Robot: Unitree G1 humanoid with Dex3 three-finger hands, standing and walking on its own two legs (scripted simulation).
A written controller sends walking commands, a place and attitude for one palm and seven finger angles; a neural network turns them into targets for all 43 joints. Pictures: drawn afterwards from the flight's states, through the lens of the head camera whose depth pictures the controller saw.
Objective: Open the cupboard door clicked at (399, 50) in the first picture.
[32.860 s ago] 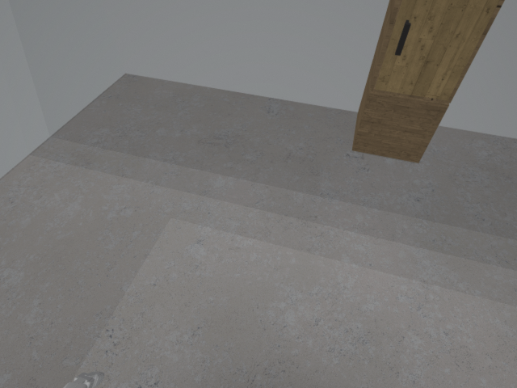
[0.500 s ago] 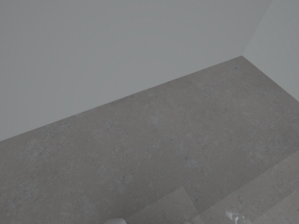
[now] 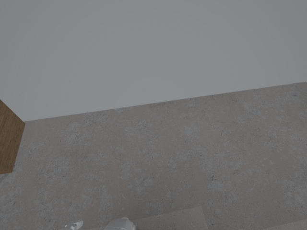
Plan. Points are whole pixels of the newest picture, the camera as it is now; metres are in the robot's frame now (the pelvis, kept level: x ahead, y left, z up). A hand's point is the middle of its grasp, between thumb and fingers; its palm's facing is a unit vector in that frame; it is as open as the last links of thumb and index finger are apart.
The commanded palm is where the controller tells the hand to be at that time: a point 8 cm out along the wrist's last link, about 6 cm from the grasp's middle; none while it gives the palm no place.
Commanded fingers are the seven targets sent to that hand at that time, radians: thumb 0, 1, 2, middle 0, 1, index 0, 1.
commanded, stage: turn to face it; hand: left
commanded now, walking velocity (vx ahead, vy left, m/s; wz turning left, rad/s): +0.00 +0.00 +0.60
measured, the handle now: out of the picture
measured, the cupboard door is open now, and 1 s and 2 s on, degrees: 52 52 52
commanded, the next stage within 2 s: take the last steps up to it in 1.68 s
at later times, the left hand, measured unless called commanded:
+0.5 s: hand out of the picture +0.03 +0.20 -0.15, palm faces +0.30 -0.90 -0.31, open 7.4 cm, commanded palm none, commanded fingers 0.00 0.90 0.90 -0.20 -0.30 -0.20 -0.30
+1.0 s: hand out of the picture -0.01 +0.20 -0.16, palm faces +0.57 -0.76 -0.31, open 7.4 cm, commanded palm none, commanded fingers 0.00 0.90 0.90 -0.20 -0.30 -0.20 -0.30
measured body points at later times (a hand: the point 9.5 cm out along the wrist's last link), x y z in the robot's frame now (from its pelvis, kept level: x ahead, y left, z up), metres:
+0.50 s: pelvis +0.01 -0.03 -0.01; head +0.07 -0.04 +0.44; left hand +0.02 +0.25 -0.13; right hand +0.17 -0.26 -0.16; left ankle -0.05 +0.10 -0.67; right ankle +0.04 -0.14 -0.74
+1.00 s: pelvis +0.03 -0.05 -0.01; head +0.08 -0.03 +0.43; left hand -0.04 +0.24 -0.13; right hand +0.25 -0.21 -0.16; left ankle -0.03 +0.09 -0.74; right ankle +0.11 -0.15 -0.75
